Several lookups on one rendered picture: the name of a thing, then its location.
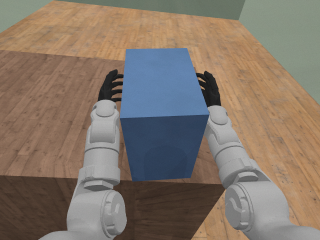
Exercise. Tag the right robot forearm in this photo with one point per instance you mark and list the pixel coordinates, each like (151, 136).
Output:
(228, 152)

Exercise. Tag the robot left hand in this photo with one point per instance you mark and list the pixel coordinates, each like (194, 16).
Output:
(106, 91)

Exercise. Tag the robot right hand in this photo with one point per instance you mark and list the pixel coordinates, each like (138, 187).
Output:
(211, 91)

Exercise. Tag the right robot upper arm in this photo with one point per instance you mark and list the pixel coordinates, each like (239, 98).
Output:
(260, 210)

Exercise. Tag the carton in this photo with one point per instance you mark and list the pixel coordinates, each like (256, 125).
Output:
(163, 113)

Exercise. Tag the pedestal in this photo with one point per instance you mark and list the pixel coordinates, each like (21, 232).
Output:
(46, 102)

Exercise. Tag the left robot upper arm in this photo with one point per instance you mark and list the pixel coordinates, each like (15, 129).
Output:
(99, 215)

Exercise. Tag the left robot forearm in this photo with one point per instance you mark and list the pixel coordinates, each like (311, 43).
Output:
(100, 170)

